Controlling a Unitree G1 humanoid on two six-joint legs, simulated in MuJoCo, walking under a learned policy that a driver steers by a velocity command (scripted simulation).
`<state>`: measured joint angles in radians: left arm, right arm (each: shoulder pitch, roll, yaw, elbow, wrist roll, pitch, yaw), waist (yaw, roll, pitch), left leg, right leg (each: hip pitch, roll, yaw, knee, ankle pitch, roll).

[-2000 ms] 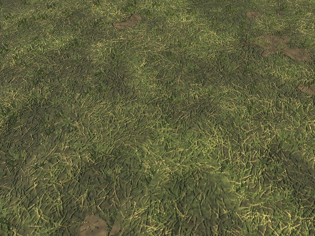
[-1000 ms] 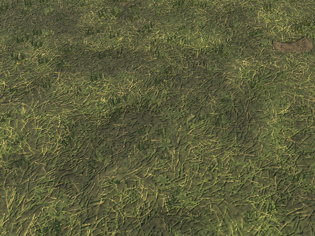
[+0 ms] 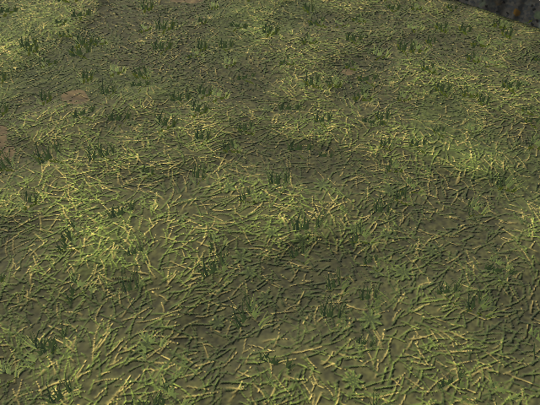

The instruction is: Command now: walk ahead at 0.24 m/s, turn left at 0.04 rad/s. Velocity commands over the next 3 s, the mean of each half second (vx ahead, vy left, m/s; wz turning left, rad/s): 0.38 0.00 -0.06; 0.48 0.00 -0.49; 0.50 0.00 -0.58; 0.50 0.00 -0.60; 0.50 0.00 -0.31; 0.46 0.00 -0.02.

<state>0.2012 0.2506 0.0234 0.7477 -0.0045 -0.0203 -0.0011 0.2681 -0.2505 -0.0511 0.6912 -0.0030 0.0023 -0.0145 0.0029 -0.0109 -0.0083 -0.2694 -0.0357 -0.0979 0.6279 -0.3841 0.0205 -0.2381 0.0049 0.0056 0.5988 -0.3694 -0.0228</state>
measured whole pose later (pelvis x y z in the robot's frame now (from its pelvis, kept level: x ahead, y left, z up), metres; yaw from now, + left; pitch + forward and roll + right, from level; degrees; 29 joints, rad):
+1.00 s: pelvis +0.47 -0.06 +0.01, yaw -19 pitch +3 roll +0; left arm 0.40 0.29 0.06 0.76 -0.03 -0.03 0.01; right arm 0.04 -0.27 -0.03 0.62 0.00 -0.12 0.01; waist 0.10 0.03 0.01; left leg -0.51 0.00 -0.10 0.46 -0.01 -0.04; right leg -0.09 0.13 0.22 0.45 -0.38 -0.08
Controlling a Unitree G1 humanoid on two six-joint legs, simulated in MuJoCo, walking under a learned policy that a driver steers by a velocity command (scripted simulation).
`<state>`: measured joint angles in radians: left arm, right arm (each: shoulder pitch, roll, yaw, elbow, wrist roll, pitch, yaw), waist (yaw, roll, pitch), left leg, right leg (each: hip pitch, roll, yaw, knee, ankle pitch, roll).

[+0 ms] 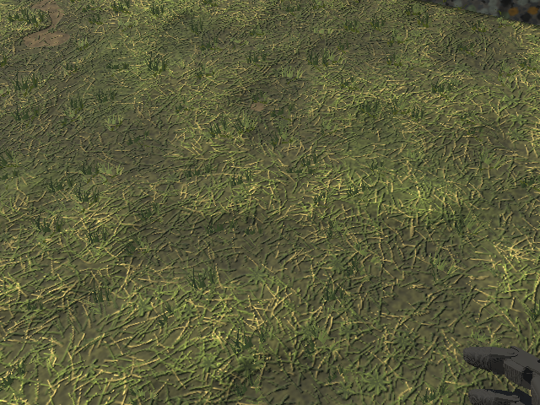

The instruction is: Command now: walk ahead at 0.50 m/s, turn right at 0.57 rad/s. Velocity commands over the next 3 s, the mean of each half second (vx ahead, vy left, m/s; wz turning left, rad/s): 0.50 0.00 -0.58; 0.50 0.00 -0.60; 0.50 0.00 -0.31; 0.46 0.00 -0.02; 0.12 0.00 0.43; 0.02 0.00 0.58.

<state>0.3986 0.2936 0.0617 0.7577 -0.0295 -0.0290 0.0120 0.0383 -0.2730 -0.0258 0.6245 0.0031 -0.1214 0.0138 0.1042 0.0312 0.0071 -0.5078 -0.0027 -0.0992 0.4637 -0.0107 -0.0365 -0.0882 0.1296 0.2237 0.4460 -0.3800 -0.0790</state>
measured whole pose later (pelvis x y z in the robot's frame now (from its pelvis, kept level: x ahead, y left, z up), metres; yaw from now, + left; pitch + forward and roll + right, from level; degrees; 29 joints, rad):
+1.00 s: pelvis +0.53 -0.15 +0.00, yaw -36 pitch +2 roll +0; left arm 0.40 0.30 0.07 0.73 -0.03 -0.02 0.02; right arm 0.01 -0.29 -0.03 0.66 0.00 -0.11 0.03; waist 0.10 0.04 0.02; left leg -0.51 -0.01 -0.08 0.48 -0.01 -0.02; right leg -0.06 0.12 0.23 0.45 -0.41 -0.07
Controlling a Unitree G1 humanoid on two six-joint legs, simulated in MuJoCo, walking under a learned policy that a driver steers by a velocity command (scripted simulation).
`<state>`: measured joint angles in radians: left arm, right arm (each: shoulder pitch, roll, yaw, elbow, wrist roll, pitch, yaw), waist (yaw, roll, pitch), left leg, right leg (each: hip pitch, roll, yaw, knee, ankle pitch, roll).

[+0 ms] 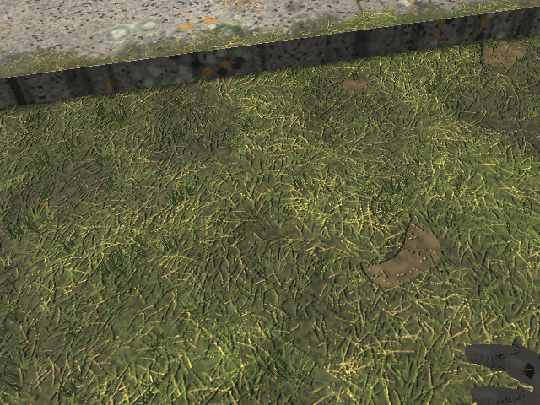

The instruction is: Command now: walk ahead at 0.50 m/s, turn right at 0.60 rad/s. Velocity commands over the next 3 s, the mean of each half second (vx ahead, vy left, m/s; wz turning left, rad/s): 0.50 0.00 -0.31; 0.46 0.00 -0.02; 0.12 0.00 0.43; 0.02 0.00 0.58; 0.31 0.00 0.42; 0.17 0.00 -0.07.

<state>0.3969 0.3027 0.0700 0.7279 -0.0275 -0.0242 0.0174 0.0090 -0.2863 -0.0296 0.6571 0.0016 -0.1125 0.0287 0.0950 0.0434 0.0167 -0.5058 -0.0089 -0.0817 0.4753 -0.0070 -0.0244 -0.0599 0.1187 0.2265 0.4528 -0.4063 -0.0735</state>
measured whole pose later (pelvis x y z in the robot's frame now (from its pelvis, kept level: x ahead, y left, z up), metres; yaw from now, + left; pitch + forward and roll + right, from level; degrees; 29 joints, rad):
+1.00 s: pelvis +0.52 -0.07 +0.00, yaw -7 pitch +2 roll -2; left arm 0.38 0.29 0.05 0.86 0.00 -0.05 0.01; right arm 0.04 -0.26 -0.02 0.72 0.00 -0.08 0.05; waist 0.08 0.05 0.03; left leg -0.55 0.04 -0.01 0.51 0.06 0.03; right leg 0.04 0.05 -0.04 0.29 -0.36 -0.03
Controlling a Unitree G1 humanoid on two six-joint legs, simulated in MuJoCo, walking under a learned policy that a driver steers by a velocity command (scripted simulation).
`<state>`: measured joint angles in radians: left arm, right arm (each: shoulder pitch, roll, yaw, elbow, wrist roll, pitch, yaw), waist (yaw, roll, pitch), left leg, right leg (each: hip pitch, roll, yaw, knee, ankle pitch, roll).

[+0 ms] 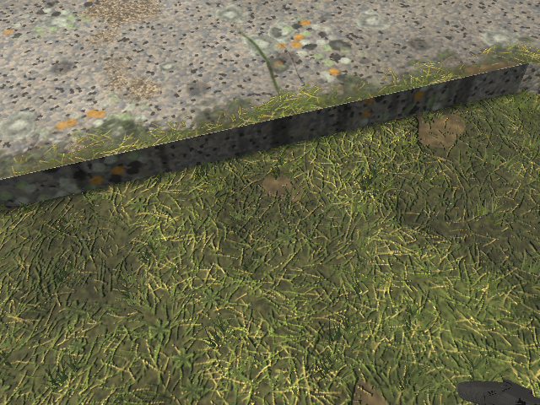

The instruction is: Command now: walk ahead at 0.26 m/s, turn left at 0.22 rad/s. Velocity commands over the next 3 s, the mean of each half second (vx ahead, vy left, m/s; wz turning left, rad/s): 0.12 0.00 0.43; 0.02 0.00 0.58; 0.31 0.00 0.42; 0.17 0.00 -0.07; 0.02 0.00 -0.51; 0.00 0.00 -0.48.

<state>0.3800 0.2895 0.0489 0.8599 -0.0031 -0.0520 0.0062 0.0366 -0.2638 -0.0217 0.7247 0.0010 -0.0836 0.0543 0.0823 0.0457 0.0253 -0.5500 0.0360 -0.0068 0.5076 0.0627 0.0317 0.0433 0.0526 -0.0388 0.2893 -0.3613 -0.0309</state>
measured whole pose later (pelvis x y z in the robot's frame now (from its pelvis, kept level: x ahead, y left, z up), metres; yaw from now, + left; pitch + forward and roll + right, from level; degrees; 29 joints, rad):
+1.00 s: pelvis +0.11 +0.01 +0.00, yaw +33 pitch +2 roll -1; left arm 0.14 0.33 0.09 0.75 0.01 0.02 0.03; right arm 0.18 -0.30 -0.07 0.61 0.00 0.04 0.00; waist 0.01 -0.04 0.05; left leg -0.30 -0.03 -0.02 0.54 -0.27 0.04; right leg -0.46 -0.05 -0.01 1.03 -0.51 0.07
